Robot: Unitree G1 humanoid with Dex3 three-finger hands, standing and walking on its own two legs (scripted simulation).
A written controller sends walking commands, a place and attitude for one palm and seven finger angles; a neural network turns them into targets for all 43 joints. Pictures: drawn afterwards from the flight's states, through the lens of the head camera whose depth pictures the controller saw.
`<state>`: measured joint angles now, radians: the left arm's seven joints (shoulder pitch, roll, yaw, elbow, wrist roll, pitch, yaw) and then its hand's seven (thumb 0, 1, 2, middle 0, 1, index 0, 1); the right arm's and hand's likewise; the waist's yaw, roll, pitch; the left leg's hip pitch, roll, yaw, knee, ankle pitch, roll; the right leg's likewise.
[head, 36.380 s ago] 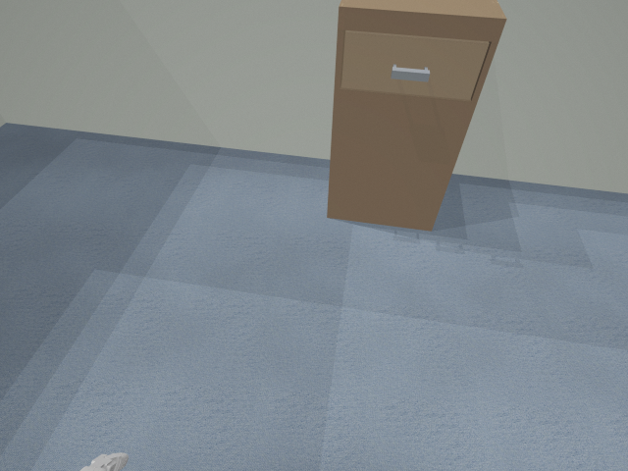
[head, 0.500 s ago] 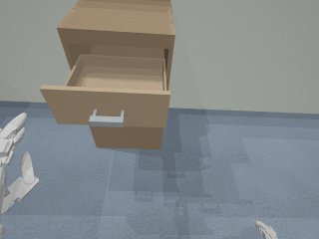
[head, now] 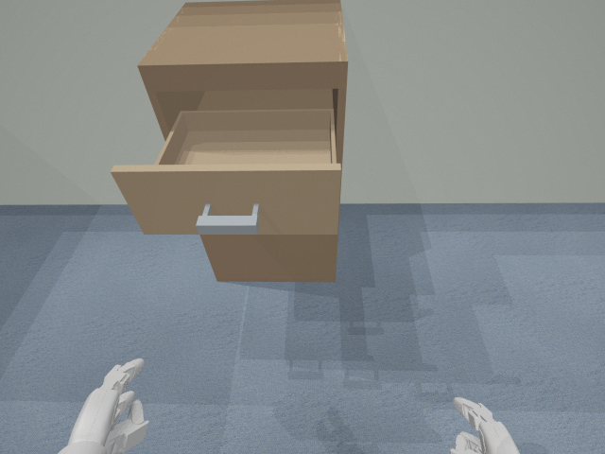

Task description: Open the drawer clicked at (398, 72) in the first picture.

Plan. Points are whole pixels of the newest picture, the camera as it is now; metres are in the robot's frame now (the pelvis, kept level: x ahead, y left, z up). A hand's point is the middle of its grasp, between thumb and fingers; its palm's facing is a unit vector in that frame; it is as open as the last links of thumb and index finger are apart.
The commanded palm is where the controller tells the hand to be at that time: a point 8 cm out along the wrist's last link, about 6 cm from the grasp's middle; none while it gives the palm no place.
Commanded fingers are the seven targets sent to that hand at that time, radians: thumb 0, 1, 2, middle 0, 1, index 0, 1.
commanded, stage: let the arm hang, fingers relaxed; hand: left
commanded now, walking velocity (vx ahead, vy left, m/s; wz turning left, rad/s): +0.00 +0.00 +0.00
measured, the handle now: (230, 216) +0.54 +0.18 -0.04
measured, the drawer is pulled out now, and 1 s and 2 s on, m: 0.30 0.30 0.30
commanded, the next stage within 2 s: look to check the result in 0.94 s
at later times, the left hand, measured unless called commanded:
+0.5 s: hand out of the picture -0.02 +0.21 -0.16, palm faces -0.01 -0.96 -0.27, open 7.4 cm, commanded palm none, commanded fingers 0.00 0.90 0.90 -0.20 -0.30 -0.20 -0.30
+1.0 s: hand out of the picture +0.03 +0.18 -0.16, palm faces -0.01 -0.98 -0.22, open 7.4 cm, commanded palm none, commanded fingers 0.00 0.90 0.90 -0.20 -0.30 -0.20 -0.30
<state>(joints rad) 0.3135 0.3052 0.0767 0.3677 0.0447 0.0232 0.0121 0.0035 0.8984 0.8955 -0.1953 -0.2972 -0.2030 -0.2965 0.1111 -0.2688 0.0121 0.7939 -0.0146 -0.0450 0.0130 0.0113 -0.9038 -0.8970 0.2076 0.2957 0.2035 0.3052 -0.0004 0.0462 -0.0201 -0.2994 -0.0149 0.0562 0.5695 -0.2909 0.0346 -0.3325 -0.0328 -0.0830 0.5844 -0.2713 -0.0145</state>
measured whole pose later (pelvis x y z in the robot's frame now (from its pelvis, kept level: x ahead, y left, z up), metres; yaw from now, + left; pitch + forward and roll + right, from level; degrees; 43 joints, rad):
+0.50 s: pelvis -0.01 -0.01 +0.01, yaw +0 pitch -2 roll +0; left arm 0.29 0.24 0.01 1.13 0.01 0.01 0.01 0.01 0.91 0.89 -0.20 -0.30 -0.20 -0.30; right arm 0.30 -0.18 0.01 1.10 -0.01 0.01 -0.02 0.01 -0.91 -0.90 0.20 0.29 0.20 0.30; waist 0.00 0.01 0.07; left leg -0.17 0.01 0.05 0.40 -0.20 0.02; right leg -0.18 0.00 -0.09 0.38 -0.16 -0.03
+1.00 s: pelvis +0.00 -0.01 +0.02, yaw -1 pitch -2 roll +0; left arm 0.21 0.20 0.02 1.12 0.02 -0.01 0.02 0.00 0.90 0.89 -0.20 -0.30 -0.21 -0.30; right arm 0.25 -0.19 -0.01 1.13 -0.01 0.00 -0.03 0.01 -0.91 -0.90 0.20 0.29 0.20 0.30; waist -0.01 -0.01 0.05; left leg -0.13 0.01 0.06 0.36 -0.19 0.01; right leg -0.16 0.00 -0.08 0.35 -0.16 -0.04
